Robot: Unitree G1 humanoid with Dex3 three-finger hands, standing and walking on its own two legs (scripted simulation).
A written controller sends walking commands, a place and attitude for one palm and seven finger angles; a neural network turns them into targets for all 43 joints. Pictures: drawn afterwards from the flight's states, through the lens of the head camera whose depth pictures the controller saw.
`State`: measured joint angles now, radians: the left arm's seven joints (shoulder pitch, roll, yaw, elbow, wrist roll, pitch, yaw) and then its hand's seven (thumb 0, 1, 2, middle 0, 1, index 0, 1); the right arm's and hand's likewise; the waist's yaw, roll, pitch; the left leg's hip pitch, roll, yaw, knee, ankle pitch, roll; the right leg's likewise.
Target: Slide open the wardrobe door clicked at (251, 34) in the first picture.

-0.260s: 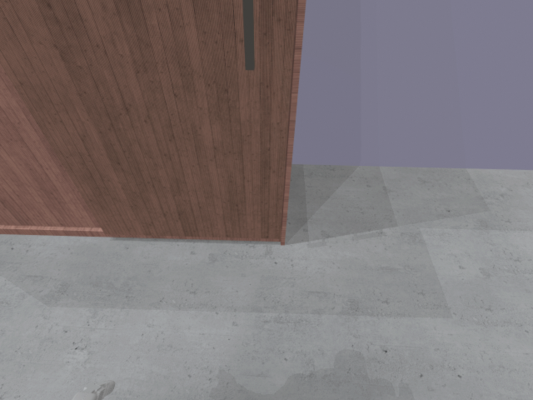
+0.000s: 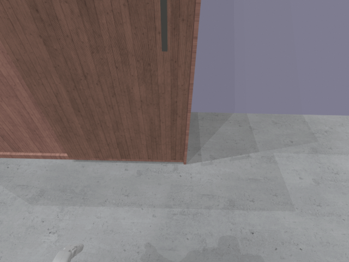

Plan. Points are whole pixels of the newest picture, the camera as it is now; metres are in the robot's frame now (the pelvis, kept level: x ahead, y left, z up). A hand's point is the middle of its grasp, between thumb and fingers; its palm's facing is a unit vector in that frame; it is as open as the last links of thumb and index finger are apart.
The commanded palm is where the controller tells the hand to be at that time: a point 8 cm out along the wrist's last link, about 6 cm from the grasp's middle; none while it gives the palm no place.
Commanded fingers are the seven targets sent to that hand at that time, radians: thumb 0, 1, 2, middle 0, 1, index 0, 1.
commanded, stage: stand and wait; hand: right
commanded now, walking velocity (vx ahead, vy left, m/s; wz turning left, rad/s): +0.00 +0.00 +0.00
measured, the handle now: (164, 12) +0.86 +0.09 +0.22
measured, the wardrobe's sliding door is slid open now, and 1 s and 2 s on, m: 0.00 0.00 0.00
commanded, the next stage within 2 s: look at it before walking up in 0.56 s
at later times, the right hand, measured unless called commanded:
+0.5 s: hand out of the picture +0.05 -0.23 -0.15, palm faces -0.03 +0.94 -0.35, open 7.4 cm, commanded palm none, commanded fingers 0.00 -0.90 -0.90 0.20 0.30 0.20 0.30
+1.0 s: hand out of the picture +0.06 -0.22 -0.15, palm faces -0.03 +0.94 -0.34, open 7.4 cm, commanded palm none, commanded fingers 0.00 -0.90 -0.90 0.20 0.30 0.20 0.30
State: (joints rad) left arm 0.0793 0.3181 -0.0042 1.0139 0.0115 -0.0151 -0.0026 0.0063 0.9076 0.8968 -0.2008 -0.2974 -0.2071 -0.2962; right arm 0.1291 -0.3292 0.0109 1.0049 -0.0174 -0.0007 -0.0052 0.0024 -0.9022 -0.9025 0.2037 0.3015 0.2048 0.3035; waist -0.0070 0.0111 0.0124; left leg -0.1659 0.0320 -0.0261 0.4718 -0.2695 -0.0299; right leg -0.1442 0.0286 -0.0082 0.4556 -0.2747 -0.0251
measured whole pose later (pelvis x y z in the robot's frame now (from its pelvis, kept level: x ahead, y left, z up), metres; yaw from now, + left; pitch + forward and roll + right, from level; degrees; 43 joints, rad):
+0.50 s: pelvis -0.02 +0.02 +0.00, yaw +0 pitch -2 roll +0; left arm 0.14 0.34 0.00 1.11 0.01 -0.01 0.00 0.01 0.91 0.90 -0.20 -0.30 -0.21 -0.30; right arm 0.15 -0.35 0.00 1.08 -0.01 -0.01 0.00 0.00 -0.90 -0.90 0.20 0.30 0.20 0.30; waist 0.00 0.00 0.03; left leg -0.16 0.00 -0.02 0.41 -0.21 0.00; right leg -0.14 0.00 0.00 0.40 -0.22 0.00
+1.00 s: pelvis -0.02 +0.02 +0.01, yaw +0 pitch -2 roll +0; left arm 0.12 0.34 0.00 1.11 0.01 -0.01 0.00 0.01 0.91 0.90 -0.20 -0.30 -0.21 -0.30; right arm 0.13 -0.34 0.00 1.08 -0.02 -0.01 0.00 0.00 -0.90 -0.90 0.20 0.30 0.20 0.30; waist 0.00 0.00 0.03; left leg -0.16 0.00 -0.02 0.39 -0.20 0.00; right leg -0.13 -0.01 0.00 0.37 -0.21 0.01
